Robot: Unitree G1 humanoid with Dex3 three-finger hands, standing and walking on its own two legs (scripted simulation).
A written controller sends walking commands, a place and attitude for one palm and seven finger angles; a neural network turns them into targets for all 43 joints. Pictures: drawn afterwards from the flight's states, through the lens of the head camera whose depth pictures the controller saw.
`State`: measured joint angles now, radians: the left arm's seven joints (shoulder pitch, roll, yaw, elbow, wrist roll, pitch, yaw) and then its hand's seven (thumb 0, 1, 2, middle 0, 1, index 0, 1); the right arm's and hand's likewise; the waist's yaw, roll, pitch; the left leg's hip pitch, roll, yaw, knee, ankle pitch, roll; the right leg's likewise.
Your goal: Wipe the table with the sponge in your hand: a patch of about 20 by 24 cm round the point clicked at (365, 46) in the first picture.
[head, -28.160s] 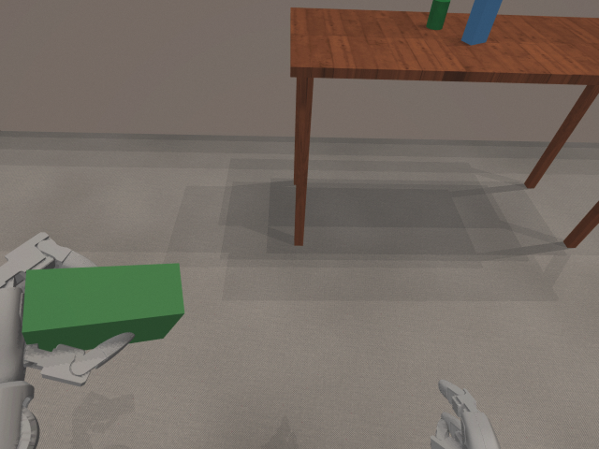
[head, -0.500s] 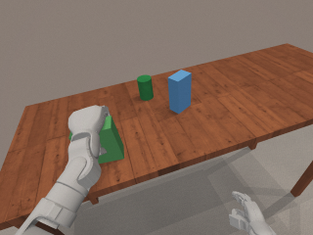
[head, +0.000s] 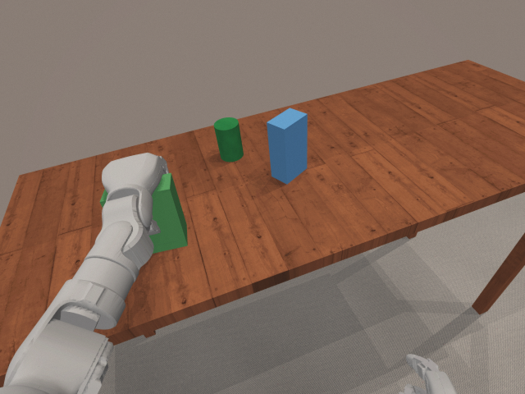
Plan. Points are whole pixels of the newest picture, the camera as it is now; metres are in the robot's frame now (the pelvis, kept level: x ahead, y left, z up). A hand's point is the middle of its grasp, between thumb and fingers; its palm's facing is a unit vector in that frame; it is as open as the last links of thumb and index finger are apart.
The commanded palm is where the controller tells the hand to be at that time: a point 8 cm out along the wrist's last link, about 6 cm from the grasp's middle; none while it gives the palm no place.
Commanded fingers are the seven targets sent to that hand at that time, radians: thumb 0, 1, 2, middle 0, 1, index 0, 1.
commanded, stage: wipe forward along the third lane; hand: left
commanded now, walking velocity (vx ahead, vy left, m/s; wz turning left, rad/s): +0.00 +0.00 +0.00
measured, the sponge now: (152, 226) +0.37 +0.23 +0.08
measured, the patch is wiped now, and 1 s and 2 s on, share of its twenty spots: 0.80 0.90 0.90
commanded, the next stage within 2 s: wipe back along the third lane in 0.62 s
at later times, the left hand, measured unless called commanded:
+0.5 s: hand (142, 184) +0.42 +0.25 +0.13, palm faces -0.06 -0.03 -1.00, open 9.7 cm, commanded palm +0.41 +0.27 +0.16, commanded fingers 0.00 0.10 1.30 -1.20 -1.60 -1.20 -1.60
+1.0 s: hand (140, 186) +0.42 +0.26 +0.13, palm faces +0.03 -0.02 -1.00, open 9.7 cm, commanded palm +0.38 +0.25 +0.16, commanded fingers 0.00 0.10 1.30 -1.20 -1.60 -1.20 -1.60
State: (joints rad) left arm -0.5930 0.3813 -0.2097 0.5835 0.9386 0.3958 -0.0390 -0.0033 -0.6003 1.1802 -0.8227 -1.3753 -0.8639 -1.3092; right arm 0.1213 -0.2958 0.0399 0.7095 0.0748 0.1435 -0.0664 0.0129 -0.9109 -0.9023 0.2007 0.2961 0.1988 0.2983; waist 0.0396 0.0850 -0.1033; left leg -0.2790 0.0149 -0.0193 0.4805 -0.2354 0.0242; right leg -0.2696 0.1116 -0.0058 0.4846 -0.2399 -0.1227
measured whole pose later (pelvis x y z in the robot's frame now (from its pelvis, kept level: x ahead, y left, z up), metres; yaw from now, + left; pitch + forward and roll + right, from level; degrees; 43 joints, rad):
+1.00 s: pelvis +0.02 +0.02 +0.00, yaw -1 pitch +5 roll +1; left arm -0.64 0.39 -0.20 0.71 0.94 0.36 0.09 0.01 -0.57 1.18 -0.79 -1.43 -0.82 -1.39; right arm 0.16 -0.29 0.03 0.71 0.09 0.19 -0.04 0.01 -0.91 -0.90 0.20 0.30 0.20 0.30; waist 0.02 0.08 -0.13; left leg -0.30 0.00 -0.01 0.46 -0.24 0.01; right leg -0.29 0.10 0.02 0.45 -0.23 -0.09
